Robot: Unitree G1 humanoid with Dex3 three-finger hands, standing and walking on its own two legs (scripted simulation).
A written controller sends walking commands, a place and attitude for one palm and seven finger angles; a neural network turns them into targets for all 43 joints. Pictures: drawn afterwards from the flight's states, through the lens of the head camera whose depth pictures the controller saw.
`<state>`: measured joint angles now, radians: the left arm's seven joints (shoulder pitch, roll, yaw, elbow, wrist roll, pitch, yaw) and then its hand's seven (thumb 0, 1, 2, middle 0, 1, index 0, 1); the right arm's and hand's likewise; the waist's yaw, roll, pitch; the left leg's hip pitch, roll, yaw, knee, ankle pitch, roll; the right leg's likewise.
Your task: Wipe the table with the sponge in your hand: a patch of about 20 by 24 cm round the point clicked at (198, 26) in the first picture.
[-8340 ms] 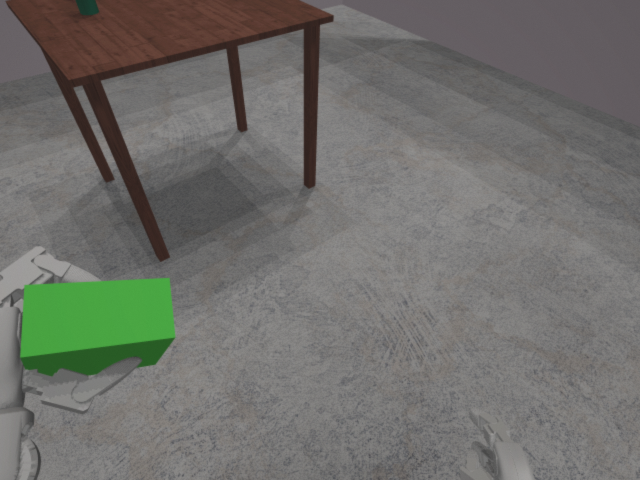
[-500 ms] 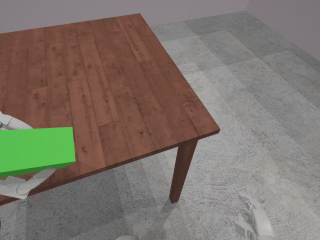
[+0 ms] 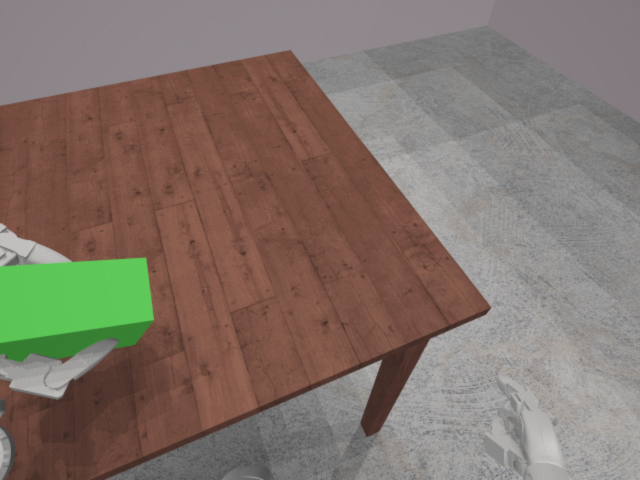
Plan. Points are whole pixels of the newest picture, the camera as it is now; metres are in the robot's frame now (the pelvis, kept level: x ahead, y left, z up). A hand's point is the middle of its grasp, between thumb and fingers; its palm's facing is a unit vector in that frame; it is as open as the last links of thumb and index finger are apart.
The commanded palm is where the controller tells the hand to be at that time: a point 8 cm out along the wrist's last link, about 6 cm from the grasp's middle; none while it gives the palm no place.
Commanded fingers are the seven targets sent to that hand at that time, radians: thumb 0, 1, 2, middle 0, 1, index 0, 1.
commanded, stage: come to a stop and stand still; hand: left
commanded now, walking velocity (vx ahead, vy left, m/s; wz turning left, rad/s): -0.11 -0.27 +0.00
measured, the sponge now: (96, 310) +0.23 +0.23 +0.15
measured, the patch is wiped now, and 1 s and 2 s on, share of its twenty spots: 0.00 0.00 0.00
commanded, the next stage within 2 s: look again from close up in 1.04 s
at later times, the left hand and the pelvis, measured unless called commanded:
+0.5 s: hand out of the picture +0.24 +0.32 +0.19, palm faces +0.48 -0.79 -0.38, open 9.9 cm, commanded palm +0.15 +0.31 +0.19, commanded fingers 0.00 0.10 1.30 -1.20 -1.60 -1.20 -1.60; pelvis +0.00 +0.03 +0.02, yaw +1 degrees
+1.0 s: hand (19, 262) +0.26 +0.31 +0.18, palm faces +0.37 -0.85 -0.36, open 9.9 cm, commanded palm +0.19 +0.34 +0.19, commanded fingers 0.00 0.10 1.30 -1.20 -1.60 -1.20 -1.60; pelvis +0.03 +0.06 +0.02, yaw +2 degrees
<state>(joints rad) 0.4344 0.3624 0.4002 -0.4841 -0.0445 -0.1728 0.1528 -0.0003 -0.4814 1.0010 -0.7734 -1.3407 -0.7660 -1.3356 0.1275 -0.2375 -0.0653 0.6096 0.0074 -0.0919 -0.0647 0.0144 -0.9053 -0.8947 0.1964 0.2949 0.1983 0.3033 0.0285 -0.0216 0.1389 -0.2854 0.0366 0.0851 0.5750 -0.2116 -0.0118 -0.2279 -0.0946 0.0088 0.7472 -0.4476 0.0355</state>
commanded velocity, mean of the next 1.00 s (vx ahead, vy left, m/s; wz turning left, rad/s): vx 0.00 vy -0.03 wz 0.00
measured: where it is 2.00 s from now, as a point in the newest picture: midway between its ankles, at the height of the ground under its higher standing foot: outside the picture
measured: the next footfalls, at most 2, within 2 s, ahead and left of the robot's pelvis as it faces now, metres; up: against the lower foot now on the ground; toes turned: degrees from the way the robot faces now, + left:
right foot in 0.12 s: +0.06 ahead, -0.09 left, +0.00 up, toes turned +0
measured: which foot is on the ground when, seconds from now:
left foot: down 0.00-1.00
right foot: up 0.00-0.10, down 0.12-1.00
